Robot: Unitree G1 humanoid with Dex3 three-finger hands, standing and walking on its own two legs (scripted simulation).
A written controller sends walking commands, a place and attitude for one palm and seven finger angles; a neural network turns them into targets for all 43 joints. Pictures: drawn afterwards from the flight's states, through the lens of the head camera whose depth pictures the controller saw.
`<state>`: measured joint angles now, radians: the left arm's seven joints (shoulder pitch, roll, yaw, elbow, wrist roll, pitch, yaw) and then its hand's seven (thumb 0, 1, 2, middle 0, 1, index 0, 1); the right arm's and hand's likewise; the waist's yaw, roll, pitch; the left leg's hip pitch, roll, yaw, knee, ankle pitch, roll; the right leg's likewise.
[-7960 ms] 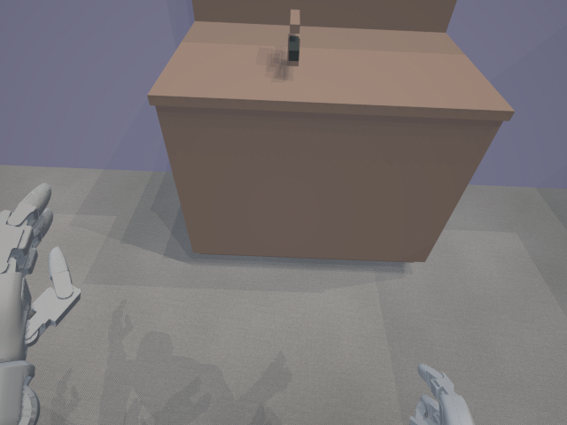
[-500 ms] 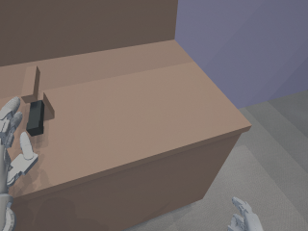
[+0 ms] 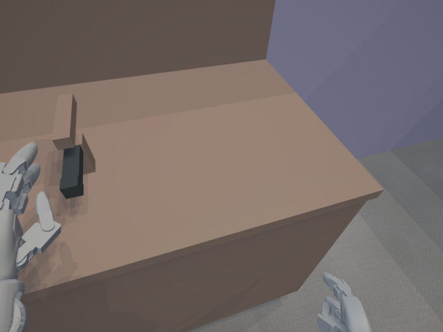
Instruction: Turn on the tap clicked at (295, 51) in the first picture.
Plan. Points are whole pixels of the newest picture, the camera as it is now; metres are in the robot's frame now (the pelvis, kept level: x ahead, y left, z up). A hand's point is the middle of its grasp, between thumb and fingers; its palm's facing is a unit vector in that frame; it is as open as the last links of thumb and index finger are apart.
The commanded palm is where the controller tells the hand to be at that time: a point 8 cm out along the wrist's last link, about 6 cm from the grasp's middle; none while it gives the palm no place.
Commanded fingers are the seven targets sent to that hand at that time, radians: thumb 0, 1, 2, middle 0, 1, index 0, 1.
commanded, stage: come to a stop and stand still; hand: left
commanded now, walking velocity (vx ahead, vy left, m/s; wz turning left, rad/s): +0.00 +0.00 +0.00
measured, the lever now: (72, 187) +0.31 +0.29 +0.10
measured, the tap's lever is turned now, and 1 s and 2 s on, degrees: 0 0 0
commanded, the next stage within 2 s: look again from close up in 0.04 s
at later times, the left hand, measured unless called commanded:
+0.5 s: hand (54, 219) +0.23 +0.26 +0.14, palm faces +0.30 -0.85 -0.44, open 7.4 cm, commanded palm +0.17 +0.30 +0.17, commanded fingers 0.00 0.90 0.90 -0.20 -0.30 -0.20 -0.30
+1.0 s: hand (24, 249) +0.18 +0.27 +0.15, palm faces +0.43 -0.84 -0.33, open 7.4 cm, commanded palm +0.12 +0.29 +0.17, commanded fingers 0.00 0.90 0.90 -0.20 -0.30 -0.20 -0.30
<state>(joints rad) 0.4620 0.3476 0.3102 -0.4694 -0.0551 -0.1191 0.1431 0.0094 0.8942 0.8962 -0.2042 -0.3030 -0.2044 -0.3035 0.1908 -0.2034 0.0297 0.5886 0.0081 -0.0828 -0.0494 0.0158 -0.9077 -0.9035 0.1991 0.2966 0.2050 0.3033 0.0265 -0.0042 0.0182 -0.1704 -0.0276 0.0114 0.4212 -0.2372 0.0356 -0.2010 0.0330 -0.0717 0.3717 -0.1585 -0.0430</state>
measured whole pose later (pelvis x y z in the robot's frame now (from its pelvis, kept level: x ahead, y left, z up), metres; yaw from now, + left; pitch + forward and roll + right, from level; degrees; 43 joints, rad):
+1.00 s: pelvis -0.03 +0.00 -0.01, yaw +3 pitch +0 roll +0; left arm 0.40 0.40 0.34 -0.38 -0.13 -0.24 0.10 0.01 0.89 0.90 -0.20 -0.30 -0.20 -0.30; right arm 0.20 -0.21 0.03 0.59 0.04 -0.15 0.02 0.01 -0.91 -0.90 0.20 0.30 0.20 0.30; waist 0.04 -0.02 0.04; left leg -0.27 -0.08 -0.03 0.48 -0.21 0.04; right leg -0.31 -0.01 -0.08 0.49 -0.18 -0.04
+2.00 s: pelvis +0.00 +0.03 -0.01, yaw +0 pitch -1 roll -1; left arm 0.39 0.35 0.35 -0.45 -0.04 -0.26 0.09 0.01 0.89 0.90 -0.20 -0.30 -0.20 -0.30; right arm 0.20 -0.19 0.02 0.59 0.01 -0.17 0.00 0.02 -0.91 -0.90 0.20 0.30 0.20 0.30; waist 0.03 -0.03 0.04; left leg -0.19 -0.06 0.03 0.49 -0.28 0.07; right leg -0.22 0.01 -0.03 0.45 -0.20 0.00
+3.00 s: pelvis -0.01 +0.00 +0.00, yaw -1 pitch -2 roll +0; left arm 0.39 0.35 0.35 -0.49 -0.06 -0.17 0.10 0.01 0.89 0.90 -0.20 -0.30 -0.20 -0.30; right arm 0.19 -0.17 0.02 0.55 0.02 -0.10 -0.02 0.02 -0.91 -0.90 0.20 0.30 0.20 0.30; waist 0.03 -0.04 0.09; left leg -0.19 -0.03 0.03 0.46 -0.25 0.04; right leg -0.23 0.04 -0.04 0.42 -0.17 -0.04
